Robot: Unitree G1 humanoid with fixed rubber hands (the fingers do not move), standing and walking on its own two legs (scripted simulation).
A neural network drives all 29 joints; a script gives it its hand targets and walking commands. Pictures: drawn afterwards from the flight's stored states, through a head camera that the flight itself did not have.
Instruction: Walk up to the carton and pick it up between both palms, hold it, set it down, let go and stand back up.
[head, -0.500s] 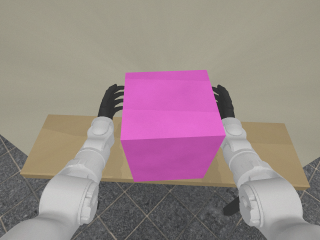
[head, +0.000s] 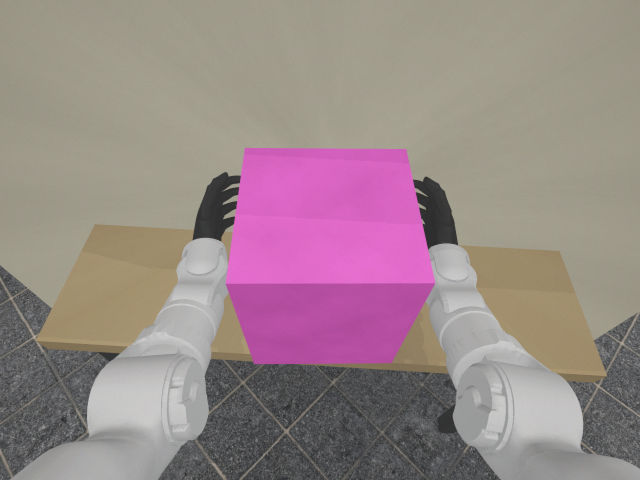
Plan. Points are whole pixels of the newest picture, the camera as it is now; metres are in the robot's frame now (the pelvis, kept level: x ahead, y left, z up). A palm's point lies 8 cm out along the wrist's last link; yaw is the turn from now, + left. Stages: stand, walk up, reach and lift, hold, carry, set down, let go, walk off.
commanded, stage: reach and lift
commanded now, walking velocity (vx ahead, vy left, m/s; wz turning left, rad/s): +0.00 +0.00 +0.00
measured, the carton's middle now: (324, 264) +0.40 +0.01 +0.01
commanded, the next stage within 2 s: none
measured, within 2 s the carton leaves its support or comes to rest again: leaves its support in 0.94 s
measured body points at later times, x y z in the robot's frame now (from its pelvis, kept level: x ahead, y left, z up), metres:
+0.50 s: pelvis -0.01 -0.01 +0.00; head +0.03 +0.01 +0.45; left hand +0.41 +0.17 +0.05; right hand +0.41 -0.13 +0.06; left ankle +0.02 +0.13 -0.74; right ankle -0.01 -0.13 -0.74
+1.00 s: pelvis -0.01 -0.01 +0.00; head +0.03 +0.01 +0.45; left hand +0.41 +0.17 +0.07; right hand +0.41 -0.13 +0.07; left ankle +0.02 +0.13 -0.74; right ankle -0.01 -0.13 -0.74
